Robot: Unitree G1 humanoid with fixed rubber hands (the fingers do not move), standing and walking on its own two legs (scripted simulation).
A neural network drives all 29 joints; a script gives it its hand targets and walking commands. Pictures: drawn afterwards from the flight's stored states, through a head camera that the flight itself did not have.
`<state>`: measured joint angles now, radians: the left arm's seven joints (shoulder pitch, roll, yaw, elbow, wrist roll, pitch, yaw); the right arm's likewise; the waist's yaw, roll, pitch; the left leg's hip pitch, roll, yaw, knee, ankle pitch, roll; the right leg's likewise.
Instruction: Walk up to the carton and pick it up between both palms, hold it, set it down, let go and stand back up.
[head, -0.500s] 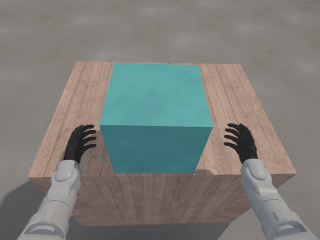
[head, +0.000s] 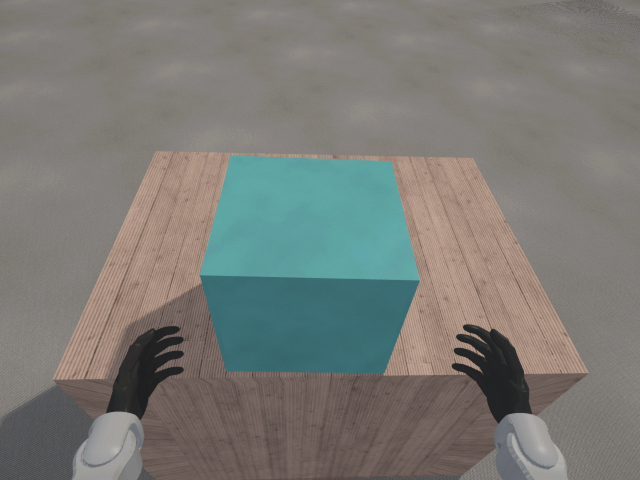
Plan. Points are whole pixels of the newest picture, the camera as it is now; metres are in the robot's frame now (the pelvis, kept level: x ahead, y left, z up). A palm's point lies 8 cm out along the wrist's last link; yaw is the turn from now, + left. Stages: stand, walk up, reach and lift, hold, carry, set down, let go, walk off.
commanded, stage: set down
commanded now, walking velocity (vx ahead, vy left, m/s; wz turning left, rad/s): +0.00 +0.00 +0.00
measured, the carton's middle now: (308, 266) +0.43 +0.01 +0.01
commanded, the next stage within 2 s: none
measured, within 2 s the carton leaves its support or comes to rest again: neither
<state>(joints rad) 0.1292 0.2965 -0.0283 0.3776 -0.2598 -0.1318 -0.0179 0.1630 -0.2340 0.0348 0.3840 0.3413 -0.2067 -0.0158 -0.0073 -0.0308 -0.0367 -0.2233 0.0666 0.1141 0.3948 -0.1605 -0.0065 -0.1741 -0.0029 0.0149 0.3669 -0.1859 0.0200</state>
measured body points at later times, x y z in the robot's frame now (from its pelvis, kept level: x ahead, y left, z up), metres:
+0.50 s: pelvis +0.00 +0.00 +0.00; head +0.01 +0.01 +0.45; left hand +0.21 +0.24 -0.02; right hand +0.21 -0.22 +0.00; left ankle +0.03 +0.12 -0.74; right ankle +0.01 -0.13 -0.74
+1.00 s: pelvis +0.02 +0.00 +0.00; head +0.03 +0.00 +0.45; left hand +0.21 +0.24 -0.04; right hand +0.21 -0.22 -0.03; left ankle +0.03 +0.12 -0.74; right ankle +0.01 -0.13 -0.74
